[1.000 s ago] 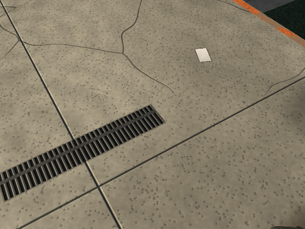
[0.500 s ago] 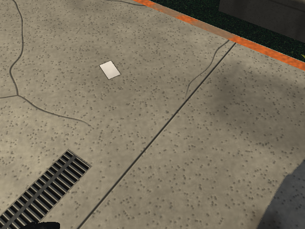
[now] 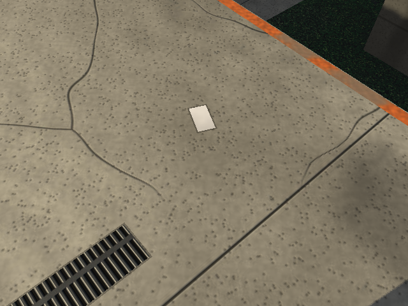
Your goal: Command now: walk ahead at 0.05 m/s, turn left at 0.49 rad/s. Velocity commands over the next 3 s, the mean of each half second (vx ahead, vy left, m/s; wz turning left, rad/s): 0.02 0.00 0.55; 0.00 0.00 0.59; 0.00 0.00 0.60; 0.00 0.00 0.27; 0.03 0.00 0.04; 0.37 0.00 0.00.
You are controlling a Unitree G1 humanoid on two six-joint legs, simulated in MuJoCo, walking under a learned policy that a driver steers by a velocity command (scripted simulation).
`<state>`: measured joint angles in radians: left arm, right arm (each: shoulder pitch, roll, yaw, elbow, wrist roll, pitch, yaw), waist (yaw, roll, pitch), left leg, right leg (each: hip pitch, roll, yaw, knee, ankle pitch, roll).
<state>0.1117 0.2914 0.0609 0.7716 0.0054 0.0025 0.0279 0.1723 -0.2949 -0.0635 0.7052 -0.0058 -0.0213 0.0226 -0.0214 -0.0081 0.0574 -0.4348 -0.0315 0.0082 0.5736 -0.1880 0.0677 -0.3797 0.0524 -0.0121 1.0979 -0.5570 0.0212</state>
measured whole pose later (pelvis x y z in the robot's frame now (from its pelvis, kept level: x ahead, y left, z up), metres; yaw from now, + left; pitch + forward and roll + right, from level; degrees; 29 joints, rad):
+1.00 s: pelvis +0.02 -0.01 +0.02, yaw +36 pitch +2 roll -2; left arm 0.11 0.33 0.09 0.74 0.00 0.01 0.03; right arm 0.19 -0.31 -0.07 0.60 0.01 0.04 -0.02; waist -0.01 -0.02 0.05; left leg -0.28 -0.05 -0.11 0.45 -0.21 0.05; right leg -0.51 0.00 0.06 0.96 -0.36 0.09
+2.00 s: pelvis +0.00 -0.01 +0.01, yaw +61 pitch +0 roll +1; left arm 0.18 0.28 0.05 0.79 0.01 0.03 0.02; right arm 0.13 -0.23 -0.02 0.70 -0.01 0.01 0.00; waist 0.02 -0.02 0.04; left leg -0.24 -0.07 -0.01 0.50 -0.26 0.05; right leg -0.22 -0.06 0.02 0.51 -0.26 0.05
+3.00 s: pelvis +0.12 +0.15 +0.00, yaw +61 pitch +2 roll +1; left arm -0.04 0.25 0.01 0.73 -0.03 -0.09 -0.04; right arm 0.49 -0.23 -0.03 1.02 0.02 -0.07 -0.01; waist -0.10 -0.03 0.04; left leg 0.20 -0.01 -0.01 0.14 -0.36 0.01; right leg -0.60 -0.03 -0.03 0.55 -0.01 -0.03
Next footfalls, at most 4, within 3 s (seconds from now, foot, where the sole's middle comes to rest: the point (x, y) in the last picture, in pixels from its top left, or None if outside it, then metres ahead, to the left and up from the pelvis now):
0.32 right None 0.12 -0.15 -0.76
0.74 left None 0.01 0.09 -0.76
1.20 right None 0.16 -0.08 -0.76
1.60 left None -0.05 0.08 -0.76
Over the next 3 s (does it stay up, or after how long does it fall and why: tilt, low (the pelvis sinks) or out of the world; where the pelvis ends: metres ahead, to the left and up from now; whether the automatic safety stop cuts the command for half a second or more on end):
stays up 0.12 0.15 0.00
